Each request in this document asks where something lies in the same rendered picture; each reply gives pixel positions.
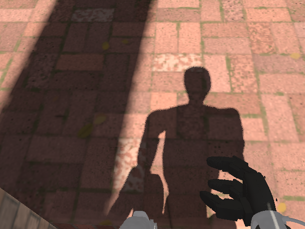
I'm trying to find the right robot hand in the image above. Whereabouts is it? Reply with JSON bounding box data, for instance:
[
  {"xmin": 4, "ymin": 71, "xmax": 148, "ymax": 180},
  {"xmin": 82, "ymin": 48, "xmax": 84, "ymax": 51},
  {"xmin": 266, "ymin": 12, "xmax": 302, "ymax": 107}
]
[{"xmin": 199, "ymin": 156, "xmax": 277, "ymax": 227}]

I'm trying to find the robot left shin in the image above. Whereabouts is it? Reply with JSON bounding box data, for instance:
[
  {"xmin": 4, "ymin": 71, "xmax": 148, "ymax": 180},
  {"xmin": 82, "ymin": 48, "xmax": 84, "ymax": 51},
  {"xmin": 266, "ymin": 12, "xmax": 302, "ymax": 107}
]
[{"xmin": 133, "ymin": 211, "xmax": 150, "ymax": 221}]

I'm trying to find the robot left thigh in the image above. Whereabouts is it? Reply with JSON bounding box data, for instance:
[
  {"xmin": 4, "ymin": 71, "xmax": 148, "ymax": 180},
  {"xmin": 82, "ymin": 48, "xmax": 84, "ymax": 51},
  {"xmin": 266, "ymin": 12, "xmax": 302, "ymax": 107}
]
[{"xmin": 119, "ymin": 216, "xmax": 157, "ymax": 229}]

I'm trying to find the right robot forearm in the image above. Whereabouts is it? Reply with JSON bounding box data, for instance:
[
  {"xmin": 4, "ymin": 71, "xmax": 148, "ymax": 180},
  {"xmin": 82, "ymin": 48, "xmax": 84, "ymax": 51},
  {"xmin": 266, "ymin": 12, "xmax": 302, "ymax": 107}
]
[{"xmin": 251, "ymin": 210, "xmax": 291, "ymax": 229}]

